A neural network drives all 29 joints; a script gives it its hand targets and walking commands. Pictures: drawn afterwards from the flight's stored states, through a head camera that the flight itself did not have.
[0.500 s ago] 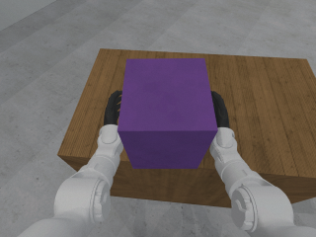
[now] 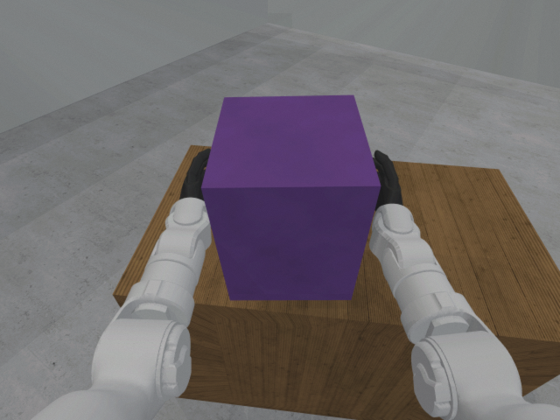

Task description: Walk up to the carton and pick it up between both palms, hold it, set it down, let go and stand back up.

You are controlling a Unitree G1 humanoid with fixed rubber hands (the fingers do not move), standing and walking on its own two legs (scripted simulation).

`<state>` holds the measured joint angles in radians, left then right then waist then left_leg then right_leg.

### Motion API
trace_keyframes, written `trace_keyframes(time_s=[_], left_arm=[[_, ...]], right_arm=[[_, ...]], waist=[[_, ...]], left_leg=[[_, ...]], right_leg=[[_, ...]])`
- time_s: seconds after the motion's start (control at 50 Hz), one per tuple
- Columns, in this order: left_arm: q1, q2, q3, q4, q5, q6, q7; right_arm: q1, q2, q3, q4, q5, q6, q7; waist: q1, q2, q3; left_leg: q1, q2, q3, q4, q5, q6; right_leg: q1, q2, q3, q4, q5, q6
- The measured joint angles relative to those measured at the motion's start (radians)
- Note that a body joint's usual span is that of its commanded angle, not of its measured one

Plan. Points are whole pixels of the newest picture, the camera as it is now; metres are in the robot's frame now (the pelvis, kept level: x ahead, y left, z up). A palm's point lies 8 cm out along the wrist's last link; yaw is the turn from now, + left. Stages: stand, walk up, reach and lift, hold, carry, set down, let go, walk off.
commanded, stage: reach and lift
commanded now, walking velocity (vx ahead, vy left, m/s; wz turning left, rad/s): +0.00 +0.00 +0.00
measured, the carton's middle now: (289, 201) +0.42 -0.01 +0.11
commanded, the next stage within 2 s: hold in 1.44 s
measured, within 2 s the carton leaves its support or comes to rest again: neither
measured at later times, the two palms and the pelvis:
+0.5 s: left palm (178, 205) +0.38 +0.16 +0.14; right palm (378, 213) +0.36 -0.13 +0.14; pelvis -0.01 +0.02 +0.00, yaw +1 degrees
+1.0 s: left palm (181, 202) +0.37 +0.15 +0.16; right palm (389, 205) +0.36 -0.14 +0.16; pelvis +0.00 +0.01 +0.00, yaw +1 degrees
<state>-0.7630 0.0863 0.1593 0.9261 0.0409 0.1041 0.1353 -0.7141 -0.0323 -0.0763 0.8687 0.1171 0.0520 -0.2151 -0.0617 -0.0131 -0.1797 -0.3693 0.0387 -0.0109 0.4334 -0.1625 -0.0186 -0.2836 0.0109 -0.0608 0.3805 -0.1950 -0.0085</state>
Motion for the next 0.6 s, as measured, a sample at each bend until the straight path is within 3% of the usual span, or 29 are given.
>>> trace_keyframes(time_s=[0.24,0.4,0.6], left_arm=[[-0.009,-0.051,0.145,-0.131,0.181,0.163,-0.056],[0.082,-0.057,0.074,-0.287,0.155,0.233,-0.041],[0.133,-0.082,0.019,-0.466,0.135,0.331,-0.006]], right_arm=[[-0.063,0.030,-0.099,0.041,-0.049,0.058,0.034],[0.023,0.045,-0.076,-0.036,-0.030,0.046,0.044],[0.091,-0.007,0.007,-0.222,0.056,0.134,0.029]], waist=[[0.004,-0.046,0.101],[-0.007,-0.046,0.119],[-0.009,-0.035,0.124]], left_leg=[[0.189,-0.015,0.011,-0.091,0.037,0.011],[0.176,-0.022,-0.001,-0.071,0.029,0.017],[0.151,-0.024,-0.002,-0.054,0.018,0.022]], right_leg=[[0.184,-0.011,0.015,-0.087,0.038,0.011],[0.190,-0.016,0.005,-0.097,0.042,0.018],[0.167,-0.017,0.010,-0.089,0.037,0.023]])
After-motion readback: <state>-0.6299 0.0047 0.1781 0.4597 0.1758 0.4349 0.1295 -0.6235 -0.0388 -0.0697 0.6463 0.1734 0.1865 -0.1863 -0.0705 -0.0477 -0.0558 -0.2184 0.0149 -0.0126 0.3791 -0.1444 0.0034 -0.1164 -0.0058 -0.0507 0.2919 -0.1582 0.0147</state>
